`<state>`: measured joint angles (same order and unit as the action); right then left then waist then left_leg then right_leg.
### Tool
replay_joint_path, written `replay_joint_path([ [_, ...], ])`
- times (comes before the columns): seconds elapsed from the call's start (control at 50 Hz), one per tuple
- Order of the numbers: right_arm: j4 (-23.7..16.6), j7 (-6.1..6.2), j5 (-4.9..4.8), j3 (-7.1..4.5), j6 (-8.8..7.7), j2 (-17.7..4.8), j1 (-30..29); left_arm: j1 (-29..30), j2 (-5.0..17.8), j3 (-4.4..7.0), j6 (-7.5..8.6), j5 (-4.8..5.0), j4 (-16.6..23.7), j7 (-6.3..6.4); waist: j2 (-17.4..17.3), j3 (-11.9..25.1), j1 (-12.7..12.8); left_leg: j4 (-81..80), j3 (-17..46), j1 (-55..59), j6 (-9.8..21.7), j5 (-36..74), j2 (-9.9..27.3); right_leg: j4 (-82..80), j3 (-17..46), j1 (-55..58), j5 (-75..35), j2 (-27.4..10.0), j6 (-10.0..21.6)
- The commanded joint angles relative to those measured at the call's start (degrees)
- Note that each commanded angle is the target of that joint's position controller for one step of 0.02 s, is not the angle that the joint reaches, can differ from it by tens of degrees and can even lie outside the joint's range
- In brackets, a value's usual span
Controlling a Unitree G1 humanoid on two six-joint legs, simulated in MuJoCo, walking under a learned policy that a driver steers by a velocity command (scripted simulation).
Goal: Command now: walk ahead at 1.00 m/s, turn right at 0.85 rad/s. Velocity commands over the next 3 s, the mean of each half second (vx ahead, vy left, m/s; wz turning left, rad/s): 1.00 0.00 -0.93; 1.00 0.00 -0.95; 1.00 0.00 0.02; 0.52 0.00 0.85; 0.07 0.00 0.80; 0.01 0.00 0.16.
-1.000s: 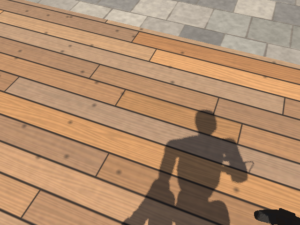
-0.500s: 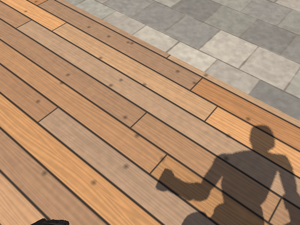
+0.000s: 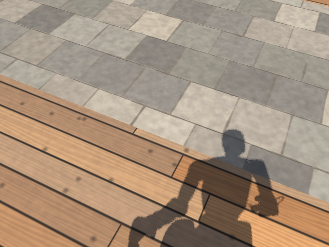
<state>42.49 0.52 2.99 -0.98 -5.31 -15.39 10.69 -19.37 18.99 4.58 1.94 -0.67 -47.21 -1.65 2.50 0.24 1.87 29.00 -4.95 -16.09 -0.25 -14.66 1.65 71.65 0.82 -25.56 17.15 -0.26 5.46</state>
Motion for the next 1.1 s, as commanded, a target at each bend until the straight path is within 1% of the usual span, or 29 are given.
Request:
replay_joint_path([
  [0.02,1.4,-0.24,-1.58,-1.58,-1.7,-3.7,8.2,4.9,-1.4,-0.82,-1.5,-1.15,6.9,-1.48,-8.3,-2.1,-2.7,-17.2,14.0,14.1,5.7,5.8,15.6,0.8,2.7,-20.0,-2.0,-6.7,-0.6],
  [0.1,3.0,-0.46,-1.85,-1.67,-2.81,-3.9,6.3,13.7,-1.5,-1.94,-2.0,-1.15,12.4,-3.15,-7.8,-4.9,-0.4,-20.9,-0.8,10.6,4.0,19.2,12.2,-8.1,-0.6,-20.1,-13.2,-6.6,-0.6],
  [0.14,3.6,-0.25,-1.76,-2.06,-2.96,-5.7,6.2,17.8,-0.6,-2.51,-1.93,-0.91,13.8,-4.09,-5.2,-6.9,-0.3,-23.6,-6.9,8.5,3.0,23.1,10.0,-19.1,-5.0,-14.1,-18.6,-5.0,0.6],
  [0.18,4.4,0.03,-1.75,-2.45,-2.87,-8.1,8.8,20.5,-0.3,-2.9,-1.76,-0.85,14.4,-4.49,-4.1,-7.6,-0.7,-21.8,-10.6,10.4,2.0,41.1,9.5,-26.7,-10.3,-7.3,-20.2,-1.4,2.7],
  [0.22,4.3,0.69,-1.7,-3.3,-1.71,-11.9,11.2,16.6,1.8,-2.38,-1.54,-0.81,12.9,-3.93,-6.5,-3.5,1.9,-12.0,-11.3,16.9,1.2,66.8,10.8,-28.5,-13.0,-0.8,-16.1,3.3,4.6],
  [0.26,2.8,1.32,-1.15,-4.28,0.47,-15.3,8.5,0.4,5.8,-0.51,-1.25,-0.81,8.5,-2.79,-8.7,5.1,10.8,10.4,-9.7,15.2,2.1,76.2,13.4,-28.6,-10.9,16.8,-9.8,6.2,7.4],
  [0.28,1.9,1.07,-0.64,-4.31,1.2,-15.1,6.9,-11.3,8.5,1.22,-1.12,-0.85,4.4,-1.51,-6.5,10.2,15.1,28.7,-8.7,6.3,2.2,65.2,12.6,-31.8,-6.9,32.5,-6.6,6.9,9.2],
  [0.3,1.6,0.02,-0.52,-3.61,1.12,-10.5,6.1,-8.9,12.1,3.25,-2.08,0.95,3.9,0.1,5.5,7.4,11.9,52.5,-8.3,-9.4,0.5,6.7,0.9,-36.1,3.5,40.3,-2.1,1.8,10.8],
  [0.32,-5.7,-0.39,-1.17,-2.06,-0.1,-6.9,11.6,-2.5,20.1,4.09,-3.03,-1.5,7.4,0.15,14.0,14.6,2.6,70.6,0.2,-31.7,-2.4,-15.0,-4.4,-44.5,37.7,53.8,-3.9,-13.1,22.5],
  [0.34,-7.4,-0.34,-0.99,-1.92,-1.64,-10.0,5.1,-5.2,18.0,4.29,-3.31,-1.07,8.9,0.86,2.3,17.7,7.3,69.2,9.8,-36.7,-1.8,-9.6,-2.1,-54.0,46.5,53.3,5.8,-15.3,23.7],
  [0.36,-7.6,-0.32,-1.1,-1.51,-2.42,-9.9,2.9,-3.9,14.7,3.62,-2.72,-0.65,7.1,1.53,-3.1,7.1,4.6,61.6,10.5,-36.8,-1.4,-6.8,1.1,-57.7,43.6,42.7,5.8,-14.5,20.8],
  [0.38,-7.6,-0.16,-0.62,-1.22,-2.24,-9.3,1.8,-2.5,11.9,2.84,-1.78,-0.39,6.0,1.81,-7.1,1.5,1.1,54.0,10.3,-32.5,-1.6,-6.0,3.5,-57.9,38.2,32.3,0.5,-11.9,18.3],
  [0.42,-6.3,-0.19,1.32,-0.76,0.27,-8.5,4.6,1.6,9.5,1.61,0.0,-0.33,6.3,2.3,-8.0,-2.3,-4.0,46.6,10.1,-23.5,-3.0,-8.3,5.6,-58.2,28.6,17.5,-7.3,-6.6,16.4],
  [0.44,-6.4,-0.31,1.49,-0.69,1.51,-8.1,4.4,1.6,8.5,1.15,0.7,-0.06,6.3,2.04,-7.5,-2.9,-4.8,42.5,9.6,-20.9,-3.8,-10.0,6.3,-58.9,26.3,12.4,-8.4,-4.9,16.2],
  [0.54,-12.4,-1.79,-0.89,1.16,2.1,-3.7,-10.0,1.7,9.1,1.95,2.32,0.25,6.6,0.91,-2.7,-5.9,-1.2,14.6,5.9,-8.9,-4.4,13.8,4.3,-62.2,19.8,-0.1,-12.0,1.9,11.5],
  [0.62,-12.4,-1.56,-1.89,0.21,1.63,-6.8,-10.6,-1.1,10.5,2.81,2.15,0.82,5.8,0.88,-0.4,-2.3,0.7,3.6,7.2,-2.2,-2.6,17.9,1.2,-56.3,23.1,10.9,-23.2,-0.6,7.5],
  [0.66,-9.8,-0.47,-1.87,-1.6,1.3,-10.7,-1.5,-0.6,12.7,3.25,1.9,0.16,5.8,1.07,-1.3,4.0,-4.0,2.5,6.7,7.8,-1.6,7.5,-2.1,-42.9,23.3,15.8,-36.2,-0.1,5.0],
  [0.68,-7.4,0.43,-1.64,-2.75,1.07,-12.7,9.6,1.9,13.5,3.27,2.11,-0.02,6.0,0.77,-3.1,9.1,-10.9,2.4,5.8,20.1,-1.0,3.5,-1.4,-28.9,20.5,12.0,-37.9,2.4,3.4],
  [0.7,-5.6,1.81,-0.17,-4.29,0.77,-17.0,22.1,3.3,7.2,1.43,2.91,-0.06,7.6,0.76,-9.0,16.3,-15.5,1.2,16.8,33.5,0.7,-15.3,9.8,-8.7,16.0,2.9,-22.9,5.8,2.5],
  [0.72,-6.1,1.67,1.81,-4.88,0.89,-21.3,19.0,-2.1,-1.0,-0.89,2.9,2.19,11.0,0.79,-26.2,19.9,-8.1,-13.4,49.4,40.2,4.2,-34.2,25.2,5.7,9.9,-13.5,14.6,11.0,1.0],
  [0.74,-7.0,1.28,0.71,-4.92,1.31,-17.3,10.9,-0.6,2.8,-1.32,1.95,0.86,10.5,1.33,-22.1,14.2,-5.8,-17.0,56.9,33.0,6.4,-40.7,24.8,10.4,7.2,-20.1,7.5,5.6,1.8],
  [0.76,-7.9,1.04,0.06,-3.74,1.66,-11.7,6.4,3.1,5.7,-0.69,1.1,-0.44,9.8,0.96,-13.2,7.8,-5.7,-15.2,45.4,26.1,6.3,-35.8,22.1,8.9,5.5,-20.4,2.2,1.9,1.6],
  [0.78,-6.8,0.7,-0.05,-3.14,1.82,-9.2,5.9,5.4,6.0,-0.59,0.51,-1.08,9.7,0.09,-7.5,4.0,-5.5,-14.5,35.1,20.3,5.7,-24.7,19.2,6.2,4.5,-18.9,-0.1,-0.3,1.0],
  [0.82,-3.5,0.71,-0.41,-2.59,1.21,-7.9,8.2,7.8,3.9,-0.99,-0.92,-1.66,11.2,-1.76,-8.4,-0.3,-4.2,-15.9,22.3,13.9,4.1,-11.6,15.8,3.9,4.3,-17.6,-0.8,-3.1,0.0],
  [0.88,-0.3,-0.6,-1.77,-2.25,-0.55,-6.1,10.2,12.2,1.4,-2.12,-2.46,-1.45,14.2,-2.83,-7.8,-2.9,-2.8,-18.6,11.5,11.8,3.2,2.1,15.0,3.0,3.1,-20.7,-5.5,-5.0,-0.5],
  [1.0,3.3,-0.94,-1.06,-2.33,-2.08,-8.0,12.6,22.6,1.0,-3.77,-1.66,-1.44,17.8,-4.11,-4.3,-9.2,-2.2,-26.8,-4.9,8.2,3.4,20.1,11.0,-21.7,-3.3,-13.7,-17.4,-1.8,1.3],
  [1.04,5.1,-0.69,-1.19,-2.37,-1.68,-9.5,15.9,25.0,0.3,-4.34,-1.07,-1.5,17.5,-4.13,-4.1,-9.9,-3.0,-27.0,-7.5,11.5,3.7,36.9,11.4,-28.8,-7.6,-7.8,-16.6,1.0,3.6],
  [1.08,6.1,0.06,-1.23,-2.76,-0.71,-12.8,17.8,22.5,1.9,-3.86,-0.7,-1.95,16.0,-3.25,-7.5,-5.8,-0.6,-18.1,-8.6,19.6,3.9,67.2,12.8,-31.3,-10.3,-2.3,-10.6,5.9,5.1],
  [1.1,6.3,0.5,-1.13,-3.07,0.13,-14.8,17.4,17.0,3.4,-3.21,-0.41,-2.2,14.3,-2.66,-9.5,-1.4,2.9,-8.4,-8.6,21.7,4.3,76.1,14.0,-32.2,-9.8,3.9,-6.7,7.5,6.2],
])
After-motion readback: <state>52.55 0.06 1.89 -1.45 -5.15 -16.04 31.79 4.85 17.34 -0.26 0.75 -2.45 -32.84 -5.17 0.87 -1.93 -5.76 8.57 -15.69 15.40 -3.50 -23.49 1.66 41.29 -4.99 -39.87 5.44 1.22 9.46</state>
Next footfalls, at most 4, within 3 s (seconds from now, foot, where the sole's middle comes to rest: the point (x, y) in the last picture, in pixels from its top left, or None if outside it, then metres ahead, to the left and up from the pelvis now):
0.30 right None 0.44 -0.10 -0.77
0.70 left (193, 164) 0.88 -0.10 -0.77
1.14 right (283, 154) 0.97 -0.54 -0.77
1.58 left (324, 105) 1.32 -0.85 -0.77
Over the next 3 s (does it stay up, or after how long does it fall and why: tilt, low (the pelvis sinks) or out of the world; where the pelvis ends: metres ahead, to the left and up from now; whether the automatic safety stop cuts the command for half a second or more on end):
stays up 1.42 -1.00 0.00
